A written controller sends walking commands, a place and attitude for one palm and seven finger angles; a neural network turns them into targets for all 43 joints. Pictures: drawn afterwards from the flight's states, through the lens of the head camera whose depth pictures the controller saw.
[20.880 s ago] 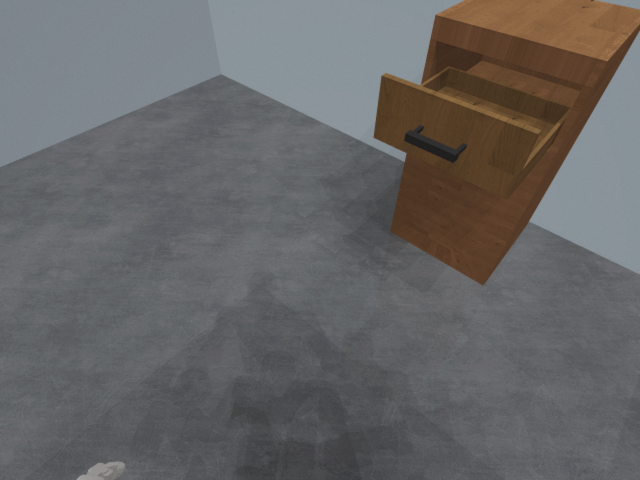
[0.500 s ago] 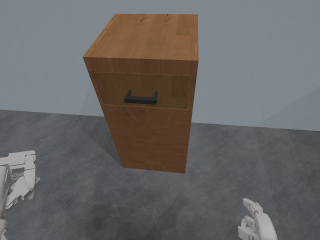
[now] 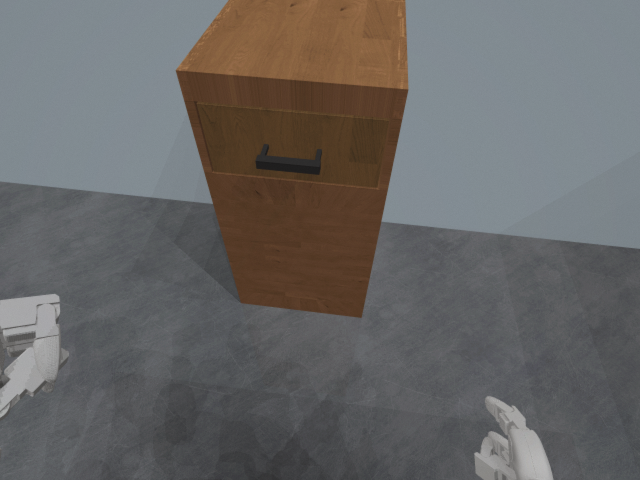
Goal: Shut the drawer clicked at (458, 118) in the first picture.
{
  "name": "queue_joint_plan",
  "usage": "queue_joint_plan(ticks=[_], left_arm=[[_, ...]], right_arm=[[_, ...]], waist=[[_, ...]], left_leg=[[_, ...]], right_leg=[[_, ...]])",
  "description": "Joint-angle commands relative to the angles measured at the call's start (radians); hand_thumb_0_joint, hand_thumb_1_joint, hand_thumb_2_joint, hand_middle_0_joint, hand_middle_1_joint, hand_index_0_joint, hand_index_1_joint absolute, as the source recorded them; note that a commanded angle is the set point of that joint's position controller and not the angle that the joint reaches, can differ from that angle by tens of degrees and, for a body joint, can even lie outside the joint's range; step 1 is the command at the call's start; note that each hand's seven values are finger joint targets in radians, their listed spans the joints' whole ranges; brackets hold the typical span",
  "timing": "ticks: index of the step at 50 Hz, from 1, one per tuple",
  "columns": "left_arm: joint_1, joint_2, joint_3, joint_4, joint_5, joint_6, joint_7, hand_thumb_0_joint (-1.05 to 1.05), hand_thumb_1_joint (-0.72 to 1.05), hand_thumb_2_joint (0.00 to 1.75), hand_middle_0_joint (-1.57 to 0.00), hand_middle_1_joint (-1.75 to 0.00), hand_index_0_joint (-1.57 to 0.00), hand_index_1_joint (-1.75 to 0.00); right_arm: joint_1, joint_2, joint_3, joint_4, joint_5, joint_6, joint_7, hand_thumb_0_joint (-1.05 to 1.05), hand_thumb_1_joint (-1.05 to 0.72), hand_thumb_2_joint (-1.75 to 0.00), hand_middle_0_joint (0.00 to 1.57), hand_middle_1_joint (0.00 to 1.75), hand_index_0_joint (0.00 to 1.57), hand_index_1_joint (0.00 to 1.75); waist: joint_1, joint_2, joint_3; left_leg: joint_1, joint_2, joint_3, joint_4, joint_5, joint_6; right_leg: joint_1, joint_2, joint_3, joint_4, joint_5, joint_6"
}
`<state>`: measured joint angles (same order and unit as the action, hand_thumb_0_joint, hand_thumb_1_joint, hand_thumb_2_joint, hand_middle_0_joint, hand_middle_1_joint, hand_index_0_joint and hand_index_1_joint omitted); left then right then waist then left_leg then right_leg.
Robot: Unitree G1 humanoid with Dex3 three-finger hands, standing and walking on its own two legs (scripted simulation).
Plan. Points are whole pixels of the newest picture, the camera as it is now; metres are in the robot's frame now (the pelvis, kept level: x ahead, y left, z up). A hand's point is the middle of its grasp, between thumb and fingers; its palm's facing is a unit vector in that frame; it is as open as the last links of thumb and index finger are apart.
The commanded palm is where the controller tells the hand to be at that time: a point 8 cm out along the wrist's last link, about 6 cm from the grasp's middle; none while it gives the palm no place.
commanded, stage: step back with the hand held close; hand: left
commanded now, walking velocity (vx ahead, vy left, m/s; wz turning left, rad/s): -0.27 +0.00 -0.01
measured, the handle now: (290, 158) +0.73 +0.11 -0.05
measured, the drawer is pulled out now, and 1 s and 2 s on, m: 0.00 0.00 0.00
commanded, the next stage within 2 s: stop stepping back and stand still in 0.72 s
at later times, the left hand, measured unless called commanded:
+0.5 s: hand (6, 414) +0.14 +0.25 +0.17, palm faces +0.38 -0.81 -0.46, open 3.2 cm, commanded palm +0.07 +0.29 +0.18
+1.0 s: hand out of the picture +0.04 +0.22 +0.16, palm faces +0.32 -0.82 -0.47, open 3.2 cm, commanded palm -0.01 +0.25 +0.18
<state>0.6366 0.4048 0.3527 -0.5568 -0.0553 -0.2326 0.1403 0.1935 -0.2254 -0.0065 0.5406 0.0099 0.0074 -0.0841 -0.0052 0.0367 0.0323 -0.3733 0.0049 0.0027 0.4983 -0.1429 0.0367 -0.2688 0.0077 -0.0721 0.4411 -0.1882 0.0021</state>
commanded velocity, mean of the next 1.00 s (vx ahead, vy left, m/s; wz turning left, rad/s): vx -0.27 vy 0.02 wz -0.03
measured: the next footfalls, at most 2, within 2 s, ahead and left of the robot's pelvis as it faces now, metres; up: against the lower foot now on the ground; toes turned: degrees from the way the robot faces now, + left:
right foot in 0.72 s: -0.16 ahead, -0.09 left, +0.00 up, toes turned -1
left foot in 0.92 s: -0.02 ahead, +0.07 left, +0.00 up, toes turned +0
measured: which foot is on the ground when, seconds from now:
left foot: down 0.00-0.80, up 0.82-0.90, down 0.92-1.00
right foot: down 0.00-0.44, up 0.46-0.70, down 0.72-1.00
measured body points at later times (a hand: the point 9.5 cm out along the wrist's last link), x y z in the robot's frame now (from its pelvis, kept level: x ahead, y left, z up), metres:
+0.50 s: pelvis -0.05 +0.00 -0.01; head -0.02 +0.03 +0.44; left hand +0.12 +0.29 +0.19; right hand +0.13 -0.24 -0.08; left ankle +0.04 +0.09 -0.74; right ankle -0.01 -0.12 -0.72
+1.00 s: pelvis -0.14 -0.03 +0.00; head -0.15 -0.01 +0.45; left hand +0.02 +0.26 +0.19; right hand +0.00 -0.29 -0.08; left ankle -0.06 +0.07 -0.74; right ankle -0.22 -0.13 -0.74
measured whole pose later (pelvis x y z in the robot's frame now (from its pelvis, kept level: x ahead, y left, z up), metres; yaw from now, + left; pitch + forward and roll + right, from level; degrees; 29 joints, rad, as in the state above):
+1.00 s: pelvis -0.14 -0.03 +0.00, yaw -1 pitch +1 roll -1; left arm 0.67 0.45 0.39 -0.55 -0.07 -0.23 0.13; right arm 0.25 -0.24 -0.01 0.60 0.01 -0.02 -0.08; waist -0.02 0.00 -0.04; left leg -0.39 0.00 0.00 0.49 -0.12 0.03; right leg -0.12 0.06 0.00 0.44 -0.35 -0.02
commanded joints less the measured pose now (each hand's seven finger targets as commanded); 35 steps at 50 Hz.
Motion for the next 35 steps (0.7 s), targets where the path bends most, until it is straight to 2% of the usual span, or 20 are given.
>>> queue_joint_plan(ticks=[1,7,10,12,14,15,16,18,19,20,21,22,23,24,25,27,30,31,33,35], left_arm=[[-0.021,0.165,0.143,-0.211,0.006,-0.082,0.022,0.00,0.90,0.90,-1.40,-1.60,-1.40,-1.60],[-0.014,0.159,0.167,-0.228,0.033,-0.094,0.015,0.00,0.90,0.90,-1.40,-1.60,-1.40,-1.60],[0.010,0.169,0.189,-0.232,0.025,-0.101,0.011,0.00,0.90,0.90,-1.40,-1.60,-1.40,-1.60],[-0.001,0.162,0.176,-0.251,0.019,-0.100,0.007,0.00,0.90,0.90,-1.40,-1.60,-1.40,-1.60],[-0.024,0.174,0.161,-0.252,0.006,-0.097,0.015,0.00,0.90,0.90,-1.40,-1.60,-1.40,-1.60],[-0.038,0.173,0.152,-0.240,0.002,-0.090,0.024,0.00,0.90,0.90,-1.40,-1.60,-1.40,-1.60],[-0.048,0.175,0.154,-0.234,0.000,-0.085,0.032,0.00,0.90,0.90,-1.40,-1.60,-1.40,-1.60],[-0.059,0.170,0.141,-0.222,0.007,-0.078,0.037,0.00,0.90,0.90,-1.40,-1.60,-1.40,-1.60],[-0.062,0.174,0.141,-0.223,0.008,-0.080,0.037,0.00,0.90,0.90,-1.40,-1.60,-1.40,-1.60],[-0.062,0.180,0.148,-0.235,0.009,-0.087,0.036,0.00,0.90,0.90,-1.40,-1.60,-1.40,-1.60],[-0.070,0.189,0.156,-0.250,0.010,-0.093,0.032,0.00,0.90,0.90,-1.40,-1.60,-1.40,-1.60],[-0.043,0.198,0.177,-0.237,0.021,-0.112,0.023,0.00,0.90,0.90,-1.40,-1.60,-1.40,-1.60],[-0.030,0.180,0.186,-0.221,0.028,-0.114,0.014,0.00,0.90,0.90,-1.40,-1.60,-1.40,-1.60],[-0.047,0.175,0.189,-0.244,0.033,-0.110,0.010,0.00,0.90,0.90,-1.40,-1.60,-1.40,-1.60],[-0.051,0.172,0.187,-0.251,0.030,-0.108,0.011,0.00,0.90,0.90,-1.40,-1.60,-1.40,-1.60],[-0.019,0.142,0.150,-0.261,0.015,-0.106,0.006,0.00,0.90,0.90,-1.40,-1.60,-1.40,-1.60],[-0.019,0.128,0.103,-0.301,-0.005,-0.102,-0.004,0.00,0.90,0.90,-1.40,-1.60,-1.40,-1.60],[-0.013,0.137,0.109,-0.309,-0.004,-0.103,-0.002,0.00,0.90,0.90,-1.40,-1.60,-1.40,-1.60],[-0.014,0.161,0.123,-0.305,-0.012,-0.107,-0.012,0.00,0.90,0.90,-1.40,-1.60,-1.40,-1.60],[-0.035,0.193,0.148,-0.316,-0.017,-0.117,-0.022,0.00,0.90,0.90,-1.40,-1.60,-1.40,-1.60]], right_arm=[[-0.091,-0.140,-0.055,-0.149,-0.009,-0.077,-0.012,0.00,-0.90,-0.90,0.20,0.30,0.20,0.30],[-0.102,-0.146,-0.056,-0.155,-0.010,-0.111,-0.012,0.00,-0.90,-0.90,0.20,0.30,0.20,0.30],[-0.091,-0.138,-0.063,-0.146,-0.008,-0.121,-0.005,0.00,-0.90,-0.90,0.20,0.30,0.20,0.30],[-0.082,-0.126,-0.065,-0.135,-0.008,-0.120,0.002,0.00,-0.90,-0.90,0.20,0.30,0.20,0.30],[-0.065,-0.113,-0.070,-0.111,-0.009,-0.111,0.010,0.00,-0.90,-0.90,0.20,0.30,0.20,0.30],[-0.061,-0.104,-0.072,-0.092,-0.011,-0.102,0.014,0.00,-0.90,-0.90,0.20,0.30,0.20,0.30],[-0.060,-0.102,-0.074,-0.079,-0.018,-0.093,0.015,0.00,-0.90,-0.90,0.20,0.30,0.20,0.30],[-0.078,-0.088,-0.066,-0.078,-0.015,-0.076,0.009,0.00,-0.90,-0.90,0.20,0.30,0.20,0.30],[-0.087,-0.092,-0.062,-0.080,-0.015,-0.072,0.003,0.00,-0.90,-0.90,0.20,0.30,0.20,0.30],[-0.099,-0.106,-0.061,-0.086,-0.015,-0.073,-0.004,0.00,-0.90,-0.90,0.20,0.30,0.20,0.30],[-0.123,-0.123,-0.066,-0.098,-0.015,-0.079,-0.015,0.00,-0.90,-0.90,0.20,0.30,0.20,0.30],[-0.118,-0.132,-0.065,-0.099,-0.010,-0.090,-0.014,0.00,-0.90,-0.90,0.20,0.30,0.20,0.30],[-0.121,-0.133,-0.068,-0.114,-0.022,-0.101,-0.012,0.00,-0.90,-0.90,0.20,0.30,0.20,0.30],[-0.121,-0.128,-0.069,-0.114,-0.034,-0.111,-0.010,0.00,-0.90,-0.90,0.20,0.30,0.20,0.30],[-0.105,-0.117,-0.072,-0.104,-0.036,-0.119,-0.006,0.00,-0.90,-0.90,0.20,0.30,0.20,0.30],[-0.093,-0.117,-0.070,-0.093,-0.037,-0.138,0.010,0.00,-0.90,-0.90,0.20,0.30,0.20,0.30],[-0.070,-0.118,-0.062,-0.059,-0.040,-0.165,0.030,0.00,-0.90,-0.90,0.20,0.30,0.20,0.30],[-0.062,-0.120,-0.062,-0.047,-0.045,-0.173,0.030,0.00,-0.90,-0.90,0.20,0.30,0.20,0.30],[-0.046,-0.116,-0.058,-0.027,-0.052,-0.164,0.038,0.00,-0.90,-0.90,0.20,0.30,0.20,0.30],[-0.059,-0.117,-0.058,-0.044,-0.046,-0.142,0.043,0.00,-0.90,-0.90,0.20,0.30,0.20,0.30]], waist=[[-0.010,0.065,-0.089],[0.009,0.150,-0.112],[0.005,0.066,-0.141],[-0.003,-0.024,-0.159],[-0.013,-0.131,-0.152],[-0.018,-0.170,-0.145],[-0.025,-0.159,-0.151],[-0.030,-0.149,-0.121],[-0.030,-0.116,-0.093],[-0.025,-0.039,-0.082],[-0.018,0.068,-0.075],[-0.013,0.186,-0.136],[-0.003,0.260,-0.141],[0.000,0.248,-0.136],[0.000,0.160,-0.134],[0.007,0.119,-0.170],[0.005,0.188,-0.222],[0.006,0.208,-0.241],[0.008,0.181,-0.300],[0.006,0.148,-0.322]], left_leg=[[-0.112,0.085,-0.127,-0.195,-0.304,0.038],[-0.368,0.169,-0.221,-0.300,-0.463,0.091],[-0.345,0.140,-0.188,-0.203,-0.398,0.086],[-0.247,0.081,-0.116,-0.075,-0.340,0.048],[-0.066,-0.004,-0.038,0.121,-0.260,-0.010],[0.016,-0.028,-0.016,0.218,-0.213,-0.030],[0.059,-0.028,-0.015,0.262,-0.184,-0.037],[0.080,-0.013,-0.030,0.211,-0.160,-0.028],[0.082,0.004,-0.047,0.096,-0.135,-0.018],[0.050,0.042,-0.095,-0.035,-0.094,0.002],[-0.032,0.116,-0.177,-0.152,-0.048,0.027],[-0.173,0.209,-0.256,-0.275,-0.229,0.070],[-0.311,0.279,-0.357,-0.377,-0.413,0.115],[-0.350,0.321,-0.392,-0.391,-0.448,0.146],[-0.287,0.317,-0.369,-0.329,-0.338,0.153],[-0.101,0.279,-0.289,-0.245,-0.118,0.129],[0.135,0.237,-0.239,-0.238,0.074,0.090],[0.213,0.232,-0.224,-0.211,0.201,0.085],[0.345,0.225,-0.194,-0.156,0.441,0.065],[0.386,0.185,-0.113,-0.114,0.473,0.031]], right_leg=[[0.120,-0.014,0.092,-0.049,-0.129,0.011],[0.332,0.053,0.093,0.214,0.027,0.020],[0.293,0.029,0.148,0.186,0.082,0.011],[0.181,-0.039,0.230,0.070,0.060,-0.009],[-0.050,-0.167,0.346,-0.121,-0.100,-0.063],[-0.149,-0.227,0.368,-0.176,-0.128,-0.098],[-0.186,-0.248,0.363,-0.184,-0.073,-0.118],[-0.199,-0.222,0.281,-0.150,-0.013,-0.102],[-0.195,-0.176,0.232,-0.121,-0.030,-0.075],[-0.156,-0.094,0.175,-0.067,-0.052,-0.034],[-0.061,-0.005,0.114,0.021,-0.017,0.004],[0.125,0.062,0.079,0.203,-0.048,0.020],[0.215,0.101,0.091,0.365,-0.122,0.020],[0.209,0.095,0.123,0.475,-0.161,0.015],[0.143,0.083,0.147,0.470,-0.197,0.008],[0.043,0.072,0.130,0.359,-0.269,0.004],[-0.029,0.078,0.085,0.181,-0.309,0.000],[-0.041,0.076,0.082,0.114,-0.275,0.002],[-0.031,0.067,0.079,-0.022,-0.185,0.009],[-0.010,0.058,0.070,-0.099,-0.055,0.016]])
